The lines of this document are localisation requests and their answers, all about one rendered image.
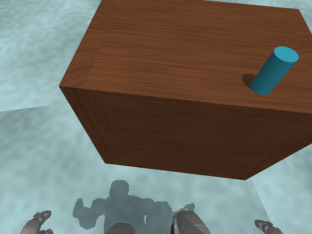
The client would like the can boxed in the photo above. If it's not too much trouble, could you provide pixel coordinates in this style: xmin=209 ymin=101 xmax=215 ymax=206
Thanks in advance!
xmin=251 ymin=46 xmax=299 ymax=95

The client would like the right robot hand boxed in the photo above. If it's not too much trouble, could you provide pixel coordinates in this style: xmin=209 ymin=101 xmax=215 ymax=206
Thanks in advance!
xmin=254 ymin=220 xmax=283 ymax=234

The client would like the left robot hand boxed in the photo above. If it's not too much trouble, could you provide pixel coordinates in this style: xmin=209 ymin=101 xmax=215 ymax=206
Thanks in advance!
xmin=20 ymin=211 xmax=54 ymax=234

